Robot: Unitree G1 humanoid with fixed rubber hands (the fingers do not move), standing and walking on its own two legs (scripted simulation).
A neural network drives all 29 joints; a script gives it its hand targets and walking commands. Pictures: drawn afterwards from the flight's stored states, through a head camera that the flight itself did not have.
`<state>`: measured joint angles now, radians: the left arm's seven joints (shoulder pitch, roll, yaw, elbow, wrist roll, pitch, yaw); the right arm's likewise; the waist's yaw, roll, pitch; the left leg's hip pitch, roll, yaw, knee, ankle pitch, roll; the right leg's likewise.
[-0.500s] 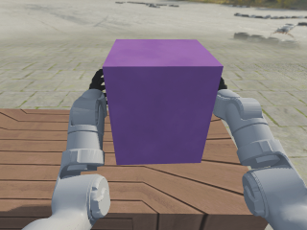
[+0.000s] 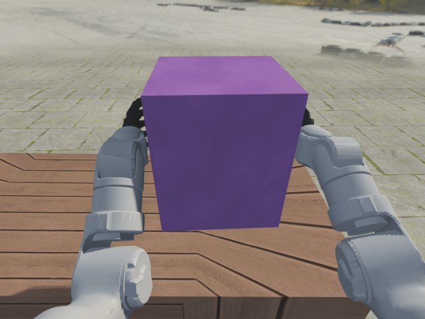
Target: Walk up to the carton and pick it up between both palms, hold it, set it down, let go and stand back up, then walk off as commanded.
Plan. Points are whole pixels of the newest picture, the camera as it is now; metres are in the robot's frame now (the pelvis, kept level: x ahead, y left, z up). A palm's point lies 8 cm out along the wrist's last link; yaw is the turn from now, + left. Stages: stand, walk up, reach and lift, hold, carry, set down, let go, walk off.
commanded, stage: hold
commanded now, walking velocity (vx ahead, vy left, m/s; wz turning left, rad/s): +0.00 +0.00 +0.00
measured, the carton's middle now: (218, 140) +0.37 +0.00 +0.25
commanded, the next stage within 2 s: none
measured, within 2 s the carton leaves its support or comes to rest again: neither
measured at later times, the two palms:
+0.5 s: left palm (133, 134) +0.37 +0.15 +0.27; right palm (302, 135) +0.36 -0.15 +0.27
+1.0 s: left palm (133, 134) +0.36 +0.15 +0.27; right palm (302, 134) +0.36 -0.15 +0.27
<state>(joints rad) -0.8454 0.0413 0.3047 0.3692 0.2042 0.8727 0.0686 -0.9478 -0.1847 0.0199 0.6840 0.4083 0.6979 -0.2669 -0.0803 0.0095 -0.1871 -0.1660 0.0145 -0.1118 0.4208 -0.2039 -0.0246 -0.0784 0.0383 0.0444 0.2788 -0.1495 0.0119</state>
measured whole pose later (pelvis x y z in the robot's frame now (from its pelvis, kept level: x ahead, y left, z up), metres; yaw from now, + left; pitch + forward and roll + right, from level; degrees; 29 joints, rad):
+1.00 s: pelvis +0.00 +0.00 +0.00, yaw +0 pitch -3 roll -2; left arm -0.86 0.04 0.31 0.40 0.21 0.86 0.07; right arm -0.97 -0.19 0.03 0.71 0.41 0.69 -0.26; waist -0.07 0.02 -0.20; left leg -0.17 0.02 -0.11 0.42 -0.20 -0.03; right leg -0.09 0.04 0.05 0.28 -0.15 0.01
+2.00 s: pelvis +0.00 +0.00 +0.00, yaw +1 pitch -2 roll -2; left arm -0.86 0.05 0.30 0.40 0.19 0.85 0.07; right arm -0.96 -0.18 0.01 0.70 0.39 0.69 -0.26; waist -0.08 0.01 -0.20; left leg -0.18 0.01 -0.12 0.42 -0.20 -0.03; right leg -0.09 0.04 0.04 0.28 -0.15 0.01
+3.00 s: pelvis +0.00 +0.00 +0.00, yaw +0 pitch -3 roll -2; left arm -0.85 0.03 0.32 0.38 0.21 0.87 0.07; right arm -0.94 -0.19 0.03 0.69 0.41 0.71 -0.27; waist -0.08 0.01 -0.19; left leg -0.16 0.01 -0.11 0.42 -0.21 -0.02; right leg -0.07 0.04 0.05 0.29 -0.16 0.01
